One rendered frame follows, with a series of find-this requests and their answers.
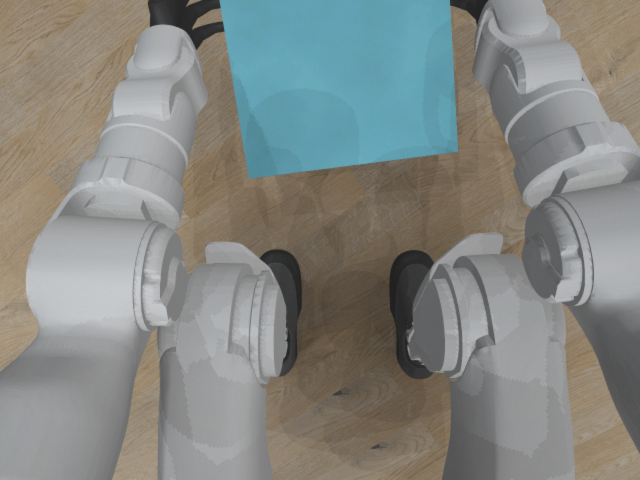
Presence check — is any left robot upper arm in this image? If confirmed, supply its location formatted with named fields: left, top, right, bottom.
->
left=0, top=215, right=188, bottom=480

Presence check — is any right robot upper arm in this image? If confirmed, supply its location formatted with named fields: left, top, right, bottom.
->
left=521, top=179, right=640, bottom=453

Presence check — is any right robot hand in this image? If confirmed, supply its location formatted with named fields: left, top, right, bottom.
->
left=450, top=0, right=488, bottom=24

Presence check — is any left robot hand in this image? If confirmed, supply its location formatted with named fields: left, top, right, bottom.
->
left=148, top=0, right=224, bottom=50

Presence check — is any left robot foot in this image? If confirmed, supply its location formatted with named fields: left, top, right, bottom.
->
left=260, top=249, right=302, bottom=377

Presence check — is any robot right forearm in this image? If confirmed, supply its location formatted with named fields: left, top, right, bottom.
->
left=472, top=0, right=640, bottom=208

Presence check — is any carton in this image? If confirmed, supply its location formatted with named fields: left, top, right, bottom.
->
left=219, top=0, right=458, bottom=179

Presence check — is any robot right thigh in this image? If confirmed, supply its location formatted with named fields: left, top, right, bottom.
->
left=421, top=254, right=575, bottom=480

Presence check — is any robot left forearm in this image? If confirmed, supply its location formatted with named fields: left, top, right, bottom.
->
left=26, top=25, right=208, bottom=316

